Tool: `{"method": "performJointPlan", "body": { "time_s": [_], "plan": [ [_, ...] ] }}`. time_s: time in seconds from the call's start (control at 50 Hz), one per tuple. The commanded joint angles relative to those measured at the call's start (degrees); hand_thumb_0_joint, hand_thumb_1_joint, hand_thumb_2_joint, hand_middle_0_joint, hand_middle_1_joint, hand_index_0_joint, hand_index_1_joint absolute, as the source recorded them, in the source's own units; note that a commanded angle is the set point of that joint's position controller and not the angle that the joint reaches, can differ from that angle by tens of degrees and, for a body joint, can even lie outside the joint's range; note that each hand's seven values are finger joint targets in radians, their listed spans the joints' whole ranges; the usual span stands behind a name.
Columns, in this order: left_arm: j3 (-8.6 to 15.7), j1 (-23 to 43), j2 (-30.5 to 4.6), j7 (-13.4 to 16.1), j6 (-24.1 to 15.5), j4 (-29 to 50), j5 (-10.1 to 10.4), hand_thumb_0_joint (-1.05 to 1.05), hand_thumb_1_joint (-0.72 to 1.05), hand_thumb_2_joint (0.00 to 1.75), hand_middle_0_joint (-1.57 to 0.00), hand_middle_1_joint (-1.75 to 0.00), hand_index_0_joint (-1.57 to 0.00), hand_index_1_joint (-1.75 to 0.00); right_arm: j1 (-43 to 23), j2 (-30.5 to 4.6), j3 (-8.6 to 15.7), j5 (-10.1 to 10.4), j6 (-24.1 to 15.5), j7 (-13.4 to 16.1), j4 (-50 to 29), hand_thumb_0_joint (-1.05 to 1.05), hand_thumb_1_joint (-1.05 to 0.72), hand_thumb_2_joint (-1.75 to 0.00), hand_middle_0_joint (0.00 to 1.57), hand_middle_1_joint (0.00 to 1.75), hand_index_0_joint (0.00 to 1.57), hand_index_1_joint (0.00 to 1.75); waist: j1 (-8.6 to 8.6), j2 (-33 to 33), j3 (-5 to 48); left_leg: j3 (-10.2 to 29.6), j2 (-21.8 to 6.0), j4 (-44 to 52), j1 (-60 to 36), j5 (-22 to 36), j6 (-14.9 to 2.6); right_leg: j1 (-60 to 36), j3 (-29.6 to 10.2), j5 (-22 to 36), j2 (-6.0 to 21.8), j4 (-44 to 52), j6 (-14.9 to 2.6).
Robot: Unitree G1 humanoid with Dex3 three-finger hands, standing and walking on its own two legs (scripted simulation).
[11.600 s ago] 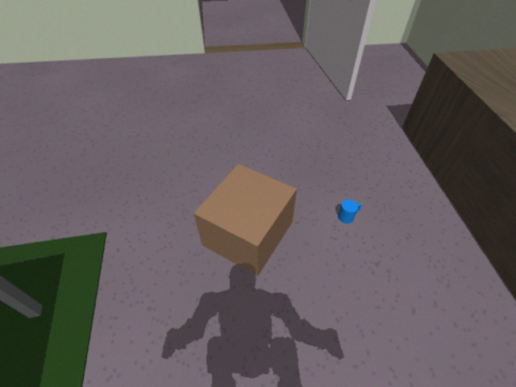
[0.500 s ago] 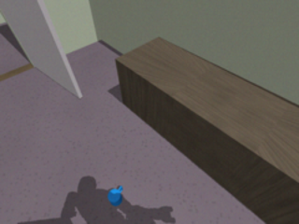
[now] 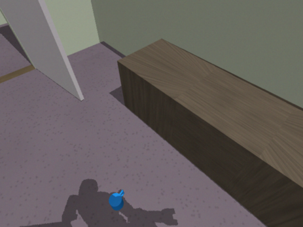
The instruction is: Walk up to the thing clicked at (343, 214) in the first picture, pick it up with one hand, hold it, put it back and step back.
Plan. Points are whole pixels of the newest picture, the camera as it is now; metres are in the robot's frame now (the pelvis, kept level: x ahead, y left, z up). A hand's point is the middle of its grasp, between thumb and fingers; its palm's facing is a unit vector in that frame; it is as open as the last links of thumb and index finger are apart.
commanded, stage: stand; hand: left
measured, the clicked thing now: (118, 199) +0.39 +0.23 -0.74
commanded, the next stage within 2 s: walk up in 1.48 s
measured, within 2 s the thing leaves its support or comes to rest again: neither
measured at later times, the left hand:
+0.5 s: hand out of the picture +0.08 +0.26 -0.15, palm faces -0.04 -0.93 -0.36, open 7.4 cm
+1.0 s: hand out of the picture +0.08 +0.26 -0.15, palm faces -0.04 -0.93 -0.36, open 7.4 cm
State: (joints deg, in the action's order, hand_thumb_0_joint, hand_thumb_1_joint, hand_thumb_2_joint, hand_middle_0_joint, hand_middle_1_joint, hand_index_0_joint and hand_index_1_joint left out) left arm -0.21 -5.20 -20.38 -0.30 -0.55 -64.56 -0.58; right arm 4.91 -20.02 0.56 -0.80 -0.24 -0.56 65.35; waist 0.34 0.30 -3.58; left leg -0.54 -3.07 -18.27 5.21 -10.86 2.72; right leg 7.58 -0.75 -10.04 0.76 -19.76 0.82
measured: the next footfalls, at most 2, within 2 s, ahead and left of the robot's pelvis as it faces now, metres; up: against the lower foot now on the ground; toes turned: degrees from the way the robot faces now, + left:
none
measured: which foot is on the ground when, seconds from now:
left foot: down 0.00-1.00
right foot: down 0.00-1.00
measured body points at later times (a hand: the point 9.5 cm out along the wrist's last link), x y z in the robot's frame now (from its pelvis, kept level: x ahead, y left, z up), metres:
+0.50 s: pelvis +0.00 +0.00 +0.00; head +0.01 +0.00 +0.45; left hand +0.08 +0.31 -0.13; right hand +0.08 -0.30 -0.14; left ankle -0.01 +0.15 -0.75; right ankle +0.01 -0.13 -0.75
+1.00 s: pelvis +0.00 +0.00 +0.00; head +0.02 +0.00 +0.45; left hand +0.08 +0.31 -0.13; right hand +0.08 -0.30 -0.14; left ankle -0.01 +0.15 -0.75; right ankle +0.01 -0.13 -0.75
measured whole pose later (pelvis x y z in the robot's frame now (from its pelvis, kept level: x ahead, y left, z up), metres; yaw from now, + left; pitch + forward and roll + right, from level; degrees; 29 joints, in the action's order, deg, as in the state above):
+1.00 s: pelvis +0.00 +0.00 +0.00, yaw +0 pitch -2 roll +0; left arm -0.4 -6.3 -20.5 -0.3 -0.3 -64.4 -0.6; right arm 6.2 -20.2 0.4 -0.8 -0.1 -0.4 64.9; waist 0.1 0.3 -3.6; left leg -0.7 -3.0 -18.0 4.7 -11.2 2.6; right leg 7.3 -0.9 -10.4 0.9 -19.8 0.9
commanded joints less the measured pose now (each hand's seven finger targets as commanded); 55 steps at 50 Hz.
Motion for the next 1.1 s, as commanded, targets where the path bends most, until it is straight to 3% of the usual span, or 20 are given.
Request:
{"method": "performJointPlan", "body": {
  "time_s": [0.0,0.26,0.46,0.6,1.08],
  "plan": [
    [2.54,2.28,-12.46,0.56,-1.26,3.69,0.23,0.0,0.9,0.9,-0.2,-0.3,-0.2,-0.3,-2.58,-12.27,2.05,0.39,-1.19,0.62,-3.0,0.0,-0.9,-0.9,0.2,0.3,0.2,0.3,-0.25,-0.22,5.29,3.41,-4.79,2.34,-0.57,7.96,-2.54,-0.63,-4.37,9.61,6.2,3.18,-1.54],
    [2.66,2.5,-12.94,0.63,-1.05,3.69,0.15,0.0,0.9,0.9,-0.2,-0.3,-0.2,-0.3,-1.91,-12.24,2.03,0.33,-1.05,0.74,-3.32,0.0,-0.9,-0.9,0.2,0.3,0.2,0.3,0.05,-0.5,4.91,3.42,-4.84,2.82,-0.74,6.59,-2.68,-0.14,-4.34,7.67,6.19,2.95,-1.8],
    [2.52,1.67,-12.8,0.6,-1.22,3.6,0.11,0.0,0.9,0.9,-0.2,-0.3,-0.2,-0.3,-1.66,-12.28,2.01,0.41,-1.18,0.73,-3.6,0.0,-0.9,-0.9,0.2,0.3,0.2,0.3,-0.12,-0.83,6.14,3.4,-5.14,2.35,-1.76,9.48,-2.98,-1.34,-4.01,11.16,6.39,2.16,-1.73],
    [2.43,1.65,-12.58,0.61,-1.01,3.53,0.1,0.0,0.9,0.9,-0.2,-0.3,-0.2,-0.3,-1.36,-12.64,2.13,0.34,-0.97,0.72,-3.46,0.0,-0.9,-0.9,0.2,0.3,0.2,0.3,-0.16,-0.75,4.08,3.47,-4.84,2.97,-0.7,5.51,-2.83,0.39,-4.33,5.97,6.06,3.64,-1.68],
    [2.62,1.17,-12.82,0.66,-0.99,3.97,0.12,0.0,0.9,0.9,-0.2,-0.3,-0.2,-0.3,-0.85,-12.62,2.08,0.25,-1.15,0.82,-3.89,0.0,-0.9,-0.9,0.2,0.3,0.2,0.3,-0.17,-0.13,5.47,3.26,-5.0,2.58,-1.4,8.53,-2.87,-0.96,-4.47,10.34,6.37,2.4,-2.07]
  ]
}}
